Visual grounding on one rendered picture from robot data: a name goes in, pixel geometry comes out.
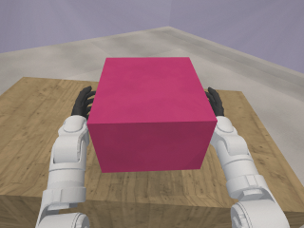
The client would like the pedestal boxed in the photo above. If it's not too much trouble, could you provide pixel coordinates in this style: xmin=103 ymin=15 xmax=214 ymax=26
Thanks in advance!
xmin=0 ymin=77 xmax=304 ymax=228

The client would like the left robot hand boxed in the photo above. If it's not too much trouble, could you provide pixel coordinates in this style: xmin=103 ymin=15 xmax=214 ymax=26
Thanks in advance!
xmin=70 ymin=86 xmax=96 ymax=120

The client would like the carton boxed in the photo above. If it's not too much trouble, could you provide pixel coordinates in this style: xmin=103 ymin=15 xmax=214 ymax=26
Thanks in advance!
xmin=86 ymin=57 xmax=218 ymax=173

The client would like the robot left upper arm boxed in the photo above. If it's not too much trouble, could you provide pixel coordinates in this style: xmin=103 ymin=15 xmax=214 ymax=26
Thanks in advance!
xmin=37 ymin=212 xmax=90 ymax=228

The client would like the right robot hand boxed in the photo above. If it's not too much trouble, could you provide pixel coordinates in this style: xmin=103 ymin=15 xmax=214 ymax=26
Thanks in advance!
xmin=204 ymin=86 xmax=225 ymax=117

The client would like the robot right upper arm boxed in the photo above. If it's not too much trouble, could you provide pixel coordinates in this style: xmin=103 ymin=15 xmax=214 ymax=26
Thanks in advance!
xmin=230 ymin=199 xmax=289 ymax=228

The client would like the left robot forearm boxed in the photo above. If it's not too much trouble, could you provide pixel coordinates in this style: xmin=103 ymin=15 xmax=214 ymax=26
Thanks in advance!
xmin=35 ymin=115 xmax=90 ymax=228

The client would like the right robot forearm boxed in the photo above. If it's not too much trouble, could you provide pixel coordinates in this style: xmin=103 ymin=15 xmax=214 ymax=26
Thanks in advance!
xmin=210 ymin=116 xmax=290 ymax=228

